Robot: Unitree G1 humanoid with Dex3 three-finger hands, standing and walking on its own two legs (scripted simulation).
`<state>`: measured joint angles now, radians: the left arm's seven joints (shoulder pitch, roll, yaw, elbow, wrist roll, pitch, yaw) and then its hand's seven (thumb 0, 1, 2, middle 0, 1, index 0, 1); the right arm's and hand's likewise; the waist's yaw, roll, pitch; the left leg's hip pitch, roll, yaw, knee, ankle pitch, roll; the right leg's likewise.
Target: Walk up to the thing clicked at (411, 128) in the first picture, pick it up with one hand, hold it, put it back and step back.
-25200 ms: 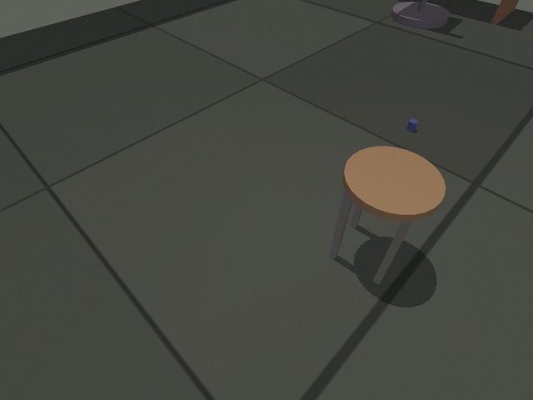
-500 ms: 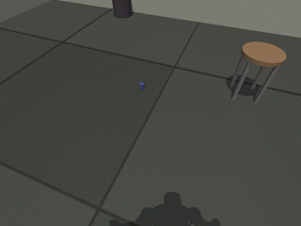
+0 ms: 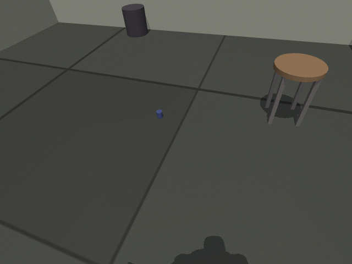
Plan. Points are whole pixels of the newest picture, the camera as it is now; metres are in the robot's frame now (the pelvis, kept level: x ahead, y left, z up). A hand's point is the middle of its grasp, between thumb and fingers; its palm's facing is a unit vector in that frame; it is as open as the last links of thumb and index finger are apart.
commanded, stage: walk up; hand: left
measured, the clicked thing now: (159, 114) +1.45 +0.25 -0.73
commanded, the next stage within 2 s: none
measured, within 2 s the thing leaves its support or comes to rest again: neither
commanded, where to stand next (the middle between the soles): +1.04 +0.04 m, yaw +0 degrees
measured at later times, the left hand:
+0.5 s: hand (81, 229) +0.27 +0.32 -0.15, palm faces -0.01 -0.94 -0.34, open 7.4 cm
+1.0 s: hand (103, 159) +0.49 +0.30 -0.11, palm faces +0.02 -0.92 -0.40, open 7.4 cm
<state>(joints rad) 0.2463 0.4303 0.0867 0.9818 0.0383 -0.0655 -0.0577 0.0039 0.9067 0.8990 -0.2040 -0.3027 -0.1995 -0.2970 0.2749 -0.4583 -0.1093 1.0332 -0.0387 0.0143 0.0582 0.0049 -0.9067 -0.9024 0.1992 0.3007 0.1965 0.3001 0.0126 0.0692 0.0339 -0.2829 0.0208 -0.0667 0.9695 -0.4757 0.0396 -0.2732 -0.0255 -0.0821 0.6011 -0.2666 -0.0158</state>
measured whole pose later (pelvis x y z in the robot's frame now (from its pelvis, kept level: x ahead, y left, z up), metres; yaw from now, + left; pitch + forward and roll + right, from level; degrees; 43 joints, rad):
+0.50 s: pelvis +0.22 +0.04 +0.00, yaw +2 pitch -3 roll +0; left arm 0.27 0.43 0.04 0.94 0.00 -0.05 -0.04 0.01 0.91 0.90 -0.21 -0.30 -0.20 -0.30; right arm 0.23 -0.38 -0.08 0.87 -0.01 -0.07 0.07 0.00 -0.91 -0.90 0.20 0.30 0.20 0.30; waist -0.01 -0.06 0.09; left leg -0.30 0.05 0.10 0.58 -0.22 0.02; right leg -0.35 -0.02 0.04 1.13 -0.40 -0.05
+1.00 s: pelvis +0.45 +0.02 +0.01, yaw +1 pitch -2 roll -1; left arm 0.32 0.39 0.04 0.87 0.01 -0.09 -0.05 0.00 0.90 0.90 -0.21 -0.30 -0.20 -0.30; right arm 0.26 -0.43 -0.06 0.89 -0.01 -0.04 0.08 0.00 -0.91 -0.90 0.20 0.30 0.20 0.30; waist 0.04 0.07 0.06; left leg -0.49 0.07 0.00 0.90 -0.32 0.01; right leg -0.19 -0.03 -0.11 0.49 -0.26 -0.03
